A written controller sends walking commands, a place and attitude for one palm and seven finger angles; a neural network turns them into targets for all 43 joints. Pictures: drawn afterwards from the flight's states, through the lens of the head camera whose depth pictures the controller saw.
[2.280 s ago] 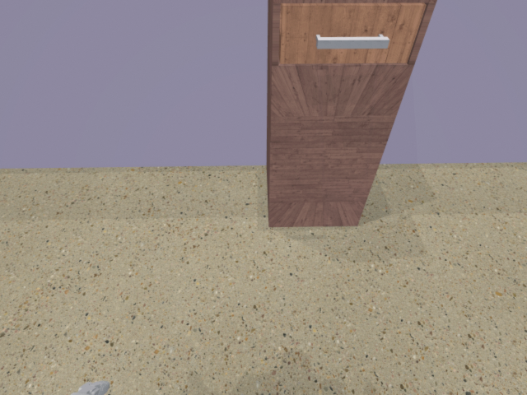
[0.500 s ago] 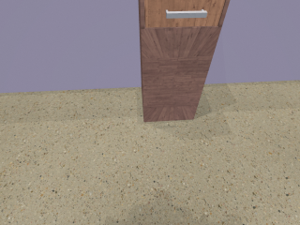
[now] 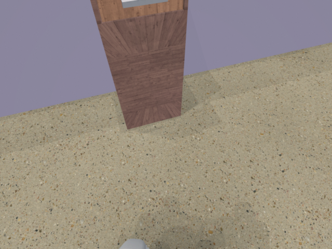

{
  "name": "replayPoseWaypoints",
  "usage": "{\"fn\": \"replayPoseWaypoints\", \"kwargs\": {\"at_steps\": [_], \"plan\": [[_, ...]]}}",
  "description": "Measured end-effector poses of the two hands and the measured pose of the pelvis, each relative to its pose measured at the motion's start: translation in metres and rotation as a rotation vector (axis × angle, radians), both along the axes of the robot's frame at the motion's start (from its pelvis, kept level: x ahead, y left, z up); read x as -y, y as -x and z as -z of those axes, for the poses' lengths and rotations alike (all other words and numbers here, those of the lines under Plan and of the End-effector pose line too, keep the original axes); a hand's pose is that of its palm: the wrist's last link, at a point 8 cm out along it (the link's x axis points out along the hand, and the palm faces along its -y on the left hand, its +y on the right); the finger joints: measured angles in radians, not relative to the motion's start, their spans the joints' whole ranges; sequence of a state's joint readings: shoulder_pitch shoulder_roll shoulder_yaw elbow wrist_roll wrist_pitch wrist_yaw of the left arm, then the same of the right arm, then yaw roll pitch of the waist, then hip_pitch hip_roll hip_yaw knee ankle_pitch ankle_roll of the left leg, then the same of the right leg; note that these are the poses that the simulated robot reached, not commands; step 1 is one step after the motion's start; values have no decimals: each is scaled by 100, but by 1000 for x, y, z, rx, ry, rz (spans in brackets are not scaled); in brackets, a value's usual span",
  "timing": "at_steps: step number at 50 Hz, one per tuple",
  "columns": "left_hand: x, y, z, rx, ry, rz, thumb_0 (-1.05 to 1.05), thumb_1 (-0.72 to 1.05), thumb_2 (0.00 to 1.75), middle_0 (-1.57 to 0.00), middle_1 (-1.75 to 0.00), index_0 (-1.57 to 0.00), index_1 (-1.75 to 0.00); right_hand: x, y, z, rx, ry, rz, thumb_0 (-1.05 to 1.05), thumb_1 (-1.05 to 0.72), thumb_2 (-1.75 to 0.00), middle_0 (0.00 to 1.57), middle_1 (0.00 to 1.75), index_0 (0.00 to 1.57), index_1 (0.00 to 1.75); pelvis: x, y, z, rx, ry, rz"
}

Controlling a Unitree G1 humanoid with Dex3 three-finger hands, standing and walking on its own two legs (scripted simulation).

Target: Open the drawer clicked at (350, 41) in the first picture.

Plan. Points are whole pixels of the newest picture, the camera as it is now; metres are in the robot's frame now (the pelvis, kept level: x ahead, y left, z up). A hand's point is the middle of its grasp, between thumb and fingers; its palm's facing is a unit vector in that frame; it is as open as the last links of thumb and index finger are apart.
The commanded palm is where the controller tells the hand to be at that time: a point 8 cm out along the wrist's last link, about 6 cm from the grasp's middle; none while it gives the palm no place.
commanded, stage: walk to a spot facing it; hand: left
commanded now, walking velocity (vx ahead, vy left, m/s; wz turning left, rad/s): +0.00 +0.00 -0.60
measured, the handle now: out of the picture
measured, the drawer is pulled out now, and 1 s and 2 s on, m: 0.00 0.00 0.00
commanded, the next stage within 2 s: turn to face it in 1.94 s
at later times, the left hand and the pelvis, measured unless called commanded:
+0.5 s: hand out of the picture +0.11 +0.28 -0.18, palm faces -0.27 -0.95 -0.19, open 7.4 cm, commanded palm none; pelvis -0.02 +0.09 +0.00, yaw -19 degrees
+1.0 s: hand (165, 212) +0.24 +0.03 -0.15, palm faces -0.62 -0.76 -0.20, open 7.4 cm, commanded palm none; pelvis +0.00 -0.01 -0.02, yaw -37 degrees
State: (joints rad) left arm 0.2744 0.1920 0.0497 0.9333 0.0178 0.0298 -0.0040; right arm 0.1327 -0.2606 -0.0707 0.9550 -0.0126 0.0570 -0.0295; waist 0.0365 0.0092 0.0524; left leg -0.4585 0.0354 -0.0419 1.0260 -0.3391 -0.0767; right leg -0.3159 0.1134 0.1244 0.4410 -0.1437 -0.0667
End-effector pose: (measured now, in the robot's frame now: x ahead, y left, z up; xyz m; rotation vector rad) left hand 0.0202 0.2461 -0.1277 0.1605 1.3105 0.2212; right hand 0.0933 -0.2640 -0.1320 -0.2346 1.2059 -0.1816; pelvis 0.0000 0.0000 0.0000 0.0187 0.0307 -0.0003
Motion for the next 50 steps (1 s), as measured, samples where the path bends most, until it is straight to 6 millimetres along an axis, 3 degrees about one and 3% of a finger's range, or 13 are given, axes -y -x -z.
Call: {"fn": "replayPoseWaypoints", "kwargs": {"at_steps": [5, 10, 18, 25, 33, 41, 46, 50], "plan": [[-22, -14, 6, 24, 5, 58, 1, 90, 90, -21, -30, -20, -30, -13, 6, -9, 44, 24, 39, 1, -90, -90, 20, 30, 20, 30, -18, 7, 2, -7, 16, 59], [-54, -31, 20, 37, 19, 125, 1, 91, 90, -21, -30, -20, -30, -39, 22, -19, 106, 52, 89, 1, -90, -90, 20, 30, 20, 30, -46, 16, 7, -14, 39, 119], [-87, -68, 16, 60, 44, 248, 1, 91, 90, -20, -30, -20, -30, -80, 88, -36, 60, 75, 212, 1, -90, -90, 21, 30, 20, 30, -78, 19, -4, 15, 71, 235], [-83, -93, 19, 33, 60, 356, 1, 91, 90, -20, -30, -20, -30, -109, 146, -30, 5, 54, 358, 1, -90, -90, 21, 30, 20, 30, -92, 20, -5, 28, 81, 334], [-33, -129, 18, 36, 99, 518, 1, 91, 90, -20, -30, -19, -30, -139, 232, -15, -119, -9, 555, 1, -90, -90, 21, 30, 20, 30, -88, 24, -2, 26, 60, 452], [59, -189, 1, 126, 129, 721, 1, 91, 90, -20, -30, -20, -30, -156, 303, -4, -244, -88, 737, 1, -90, -90, 20, 30, 20, 30, -58, 16, 0, 16, 41, 562], [131, -227, -8, 217, 135, 821, 1, 91, 90, -20, -30, -20, -30, -148, 321, 9, -301, -157, 807, 1, -90, -90, 20, 30, 20, 30, -21, 6, 8, 9, 31, 616], [168, -240, -2, 302, 138, 824, 1, 91, 90, -20, -30, -20, -30, -115, 310, 26, -307, -195, 808, 1, -90, -90, 20, 30, 20, 30, 14, -1, 21, 19, 35, 639]]}}
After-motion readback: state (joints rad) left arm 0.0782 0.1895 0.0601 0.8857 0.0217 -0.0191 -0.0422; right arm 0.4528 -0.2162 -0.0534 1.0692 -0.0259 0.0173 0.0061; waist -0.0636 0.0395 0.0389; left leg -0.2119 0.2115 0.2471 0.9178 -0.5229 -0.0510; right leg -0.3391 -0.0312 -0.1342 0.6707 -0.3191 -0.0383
